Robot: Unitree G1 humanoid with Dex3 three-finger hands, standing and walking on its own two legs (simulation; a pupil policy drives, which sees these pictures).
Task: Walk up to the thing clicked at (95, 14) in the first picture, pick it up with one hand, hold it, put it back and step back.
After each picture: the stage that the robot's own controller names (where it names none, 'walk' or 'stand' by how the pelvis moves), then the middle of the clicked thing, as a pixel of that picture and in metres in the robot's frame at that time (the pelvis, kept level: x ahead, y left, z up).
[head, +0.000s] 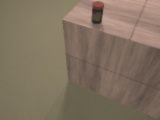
stand; (97, 13) +0.87 -0.11 -0.03
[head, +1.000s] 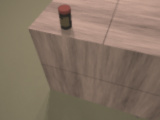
walk; (65, 17) +0.77 +0.12 -0.01
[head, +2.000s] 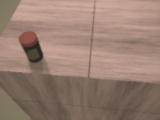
stand; (32, 47) +0.49 +0.21 +0.01
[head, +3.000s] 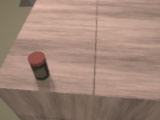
stand; (39, 66) +0.46 +0.18 -0.03
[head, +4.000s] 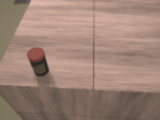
stand; (38, 62) +0.47 +0.19 -0.03
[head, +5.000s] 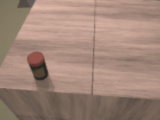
stand; (38, 66) +0.46 +0.19 -0.03
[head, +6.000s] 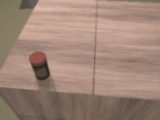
stand; (40, 66) +0.47 +0.18 -0.03
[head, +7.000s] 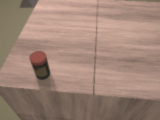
stand; (40, 65) +0.47 +0.18 -0.03
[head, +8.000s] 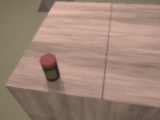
rise first; (50, 68) +0.46 +0.17 -0.03
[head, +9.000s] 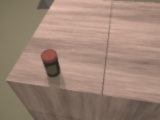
go down; (51, 63) +0.48 +0.17 -0.02
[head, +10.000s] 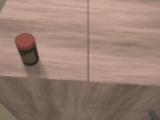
go down; (28, 50) +0.49 +0.16 +0.00
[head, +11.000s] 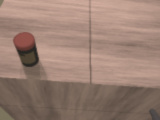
go down; (27, 50) +0.47 +0.16 +0.02
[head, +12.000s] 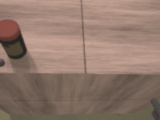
close in; (12, 40) +0.47 +0.17 +0.05
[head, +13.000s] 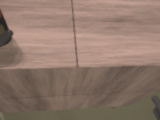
close; out of the picture +0.52 +0.19 +0.07
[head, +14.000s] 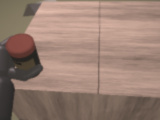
lift; (25, 57) +0.34 +0.15 +0.19
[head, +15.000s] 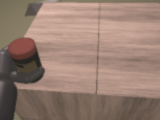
hold; (27, 61) +0.33 +0.15 +0.18
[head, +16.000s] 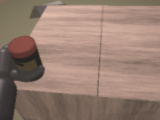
hold; (28, 59) +0.33 +0.15 +0.19
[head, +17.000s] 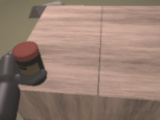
crouch; (31, 64) +0.33 +0.15 +0.17
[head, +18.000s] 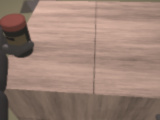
crouch; (18, 36) +0.42 +0.18 +0.19
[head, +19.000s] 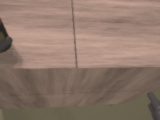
lower; out of the picture +0.50 +0.19 +0.05
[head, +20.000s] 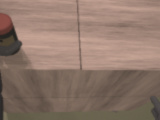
lower; (4, 35) +0.48 +0.18 +0.06
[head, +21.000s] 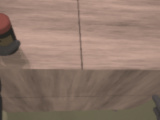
lower; (3, 35) +0.48 +0.18 +0.06
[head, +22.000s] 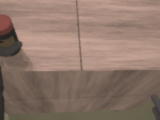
lower; (5, 36) +0.48 +0.18 +0.06
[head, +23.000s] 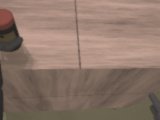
loosen; (6, 32) +0.50 +0.17 +0.06
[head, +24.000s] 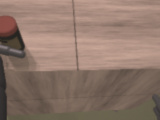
withdraw; (10, 36) +0.50 +0.16 +0.05
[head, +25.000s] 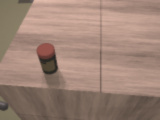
sink last; (48, 59) +0.46 +0.14 +0.02
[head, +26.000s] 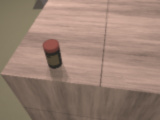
stand; (53, 54) +0.51 +0.15 +0.02
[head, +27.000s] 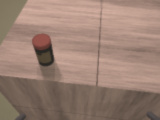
stand; (44, 50) +0.48 +0.15 +0.03
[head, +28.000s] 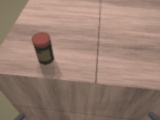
stand; (43, 49) +0.49 +0.16 +0.04
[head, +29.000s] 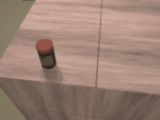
stand; (46, 54) +0.49 +0.15 +0.00
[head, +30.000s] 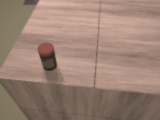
walk; (48, 57) +0.51 +0.15 -0.03
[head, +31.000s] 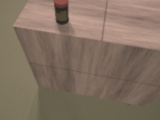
walk; (61, 11) +0.71 +0.10 -0.01
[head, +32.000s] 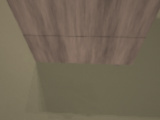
walk; out of the picture +1.00 +0.24 +0.00
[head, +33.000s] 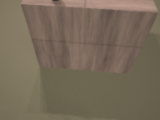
stand; out of the picture +1.10 +0.17 -0.02
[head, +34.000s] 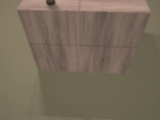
stand; out of the picture +1.11 +0.19 -0.03
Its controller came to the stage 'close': yes
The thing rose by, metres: 0.22
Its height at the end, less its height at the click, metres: +0.00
